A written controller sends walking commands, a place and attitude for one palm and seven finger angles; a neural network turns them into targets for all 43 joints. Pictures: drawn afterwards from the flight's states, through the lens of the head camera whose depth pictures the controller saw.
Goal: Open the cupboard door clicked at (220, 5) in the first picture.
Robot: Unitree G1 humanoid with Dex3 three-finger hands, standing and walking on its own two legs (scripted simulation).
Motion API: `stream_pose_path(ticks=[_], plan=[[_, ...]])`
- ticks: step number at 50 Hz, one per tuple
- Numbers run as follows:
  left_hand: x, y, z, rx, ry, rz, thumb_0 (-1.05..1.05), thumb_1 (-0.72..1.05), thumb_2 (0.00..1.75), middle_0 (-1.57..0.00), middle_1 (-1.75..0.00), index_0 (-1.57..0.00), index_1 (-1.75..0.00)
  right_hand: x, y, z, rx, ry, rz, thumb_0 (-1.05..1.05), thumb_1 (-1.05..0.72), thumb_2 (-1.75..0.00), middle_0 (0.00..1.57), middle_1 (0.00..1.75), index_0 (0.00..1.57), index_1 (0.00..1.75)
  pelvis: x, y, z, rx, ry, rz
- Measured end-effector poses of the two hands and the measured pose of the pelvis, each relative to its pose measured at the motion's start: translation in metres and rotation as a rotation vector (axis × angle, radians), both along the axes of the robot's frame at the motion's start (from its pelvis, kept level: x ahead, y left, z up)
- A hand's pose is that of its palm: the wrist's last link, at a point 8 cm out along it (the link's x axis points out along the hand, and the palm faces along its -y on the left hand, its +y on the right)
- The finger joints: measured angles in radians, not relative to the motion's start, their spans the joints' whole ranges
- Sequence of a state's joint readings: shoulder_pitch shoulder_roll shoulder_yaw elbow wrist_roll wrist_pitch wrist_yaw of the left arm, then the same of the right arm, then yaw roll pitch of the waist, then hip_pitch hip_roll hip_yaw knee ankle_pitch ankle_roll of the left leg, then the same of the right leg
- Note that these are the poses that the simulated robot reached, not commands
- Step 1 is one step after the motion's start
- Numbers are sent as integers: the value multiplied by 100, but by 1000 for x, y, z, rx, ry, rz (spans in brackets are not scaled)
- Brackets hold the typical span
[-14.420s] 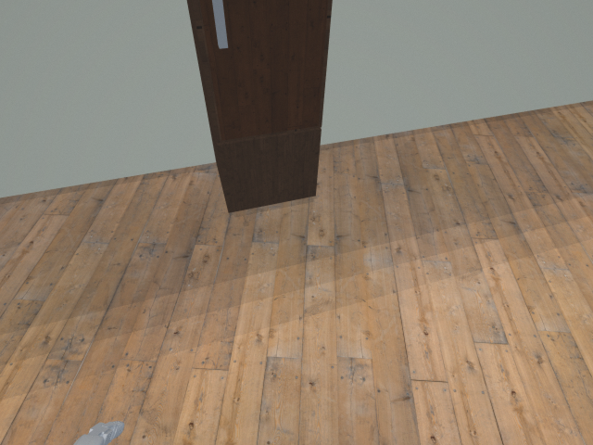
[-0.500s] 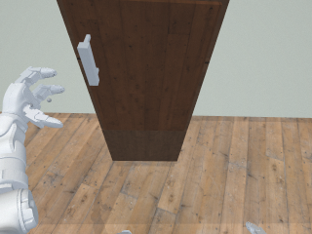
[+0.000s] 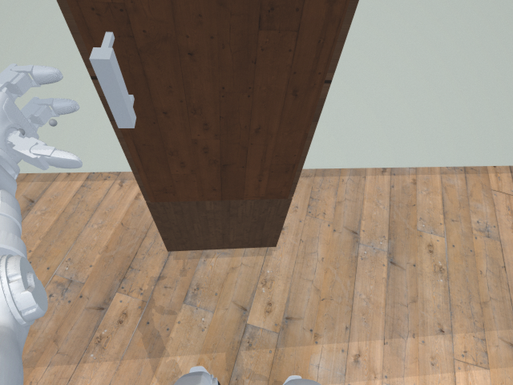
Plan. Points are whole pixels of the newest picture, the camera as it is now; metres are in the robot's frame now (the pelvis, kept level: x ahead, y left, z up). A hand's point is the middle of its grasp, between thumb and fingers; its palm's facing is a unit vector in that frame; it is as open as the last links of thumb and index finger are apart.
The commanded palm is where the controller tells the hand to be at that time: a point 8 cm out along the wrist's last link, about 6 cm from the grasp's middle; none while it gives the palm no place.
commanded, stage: move the hooked fingers beside the handle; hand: left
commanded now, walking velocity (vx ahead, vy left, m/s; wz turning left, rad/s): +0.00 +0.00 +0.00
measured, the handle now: (118, 82) +0.56 +0.21 +0.12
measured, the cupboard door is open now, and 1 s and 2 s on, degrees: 0 0 0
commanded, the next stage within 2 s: slide the fingers in behind the handle in 1.12 s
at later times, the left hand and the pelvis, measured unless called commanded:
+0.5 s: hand (58, 97) +0.51 +0.28 +0.13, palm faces +0.03 -1.00 -0.02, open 14.0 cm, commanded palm +0.49 +0.33 +0.12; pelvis +0.00 +0.00 -0.01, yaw -1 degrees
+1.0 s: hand (60, 104) +0.51 +0.29 +0.11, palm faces +0.02 -1.00 +0.00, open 14.0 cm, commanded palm +0.49 +0.33 +0.11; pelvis +0.02 +0.01 -0.01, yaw -1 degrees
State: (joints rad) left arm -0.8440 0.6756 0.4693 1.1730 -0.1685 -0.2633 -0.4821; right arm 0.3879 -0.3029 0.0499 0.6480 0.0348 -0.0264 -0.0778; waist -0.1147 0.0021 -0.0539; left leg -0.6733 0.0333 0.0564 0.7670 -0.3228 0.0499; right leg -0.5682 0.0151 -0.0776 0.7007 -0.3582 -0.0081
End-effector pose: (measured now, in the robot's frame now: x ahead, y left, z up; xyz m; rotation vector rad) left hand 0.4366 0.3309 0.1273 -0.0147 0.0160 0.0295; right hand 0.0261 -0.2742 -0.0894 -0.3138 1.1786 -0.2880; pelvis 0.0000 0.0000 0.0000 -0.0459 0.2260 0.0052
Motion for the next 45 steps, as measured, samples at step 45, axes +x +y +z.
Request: stream_pose_path(ticks=[45], plan=[[53, 15, -7, 15, 29, -7, -2, -50, 30, -30, -120, -30, -120, -29, 7, -2, -6, 192, -85, 1, -90, -90, 20, 30, 21, 30, 15, 4, -9, -25, 104, -13]])
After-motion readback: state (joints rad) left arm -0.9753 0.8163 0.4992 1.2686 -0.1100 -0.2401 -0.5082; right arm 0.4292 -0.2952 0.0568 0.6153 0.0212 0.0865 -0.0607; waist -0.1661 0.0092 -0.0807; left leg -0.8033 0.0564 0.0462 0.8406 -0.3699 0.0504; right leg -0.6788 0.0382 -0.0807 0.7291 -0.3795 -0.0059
